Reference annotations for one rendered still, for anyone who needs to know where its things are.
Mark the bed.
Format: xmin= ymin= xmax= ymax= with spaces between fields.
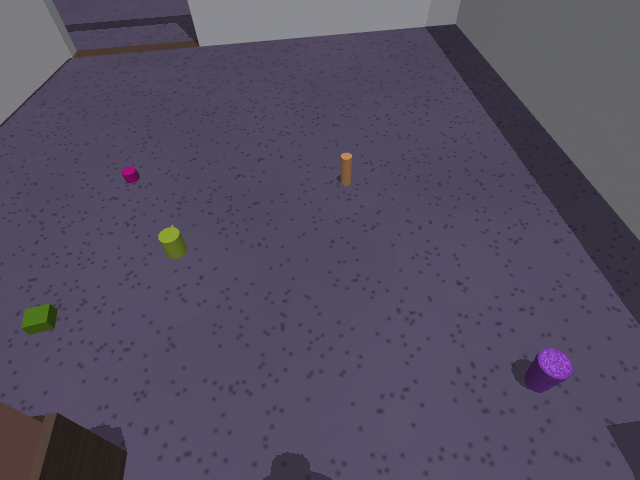
xmin=0 ymin=402 xmax=127 ymax=480

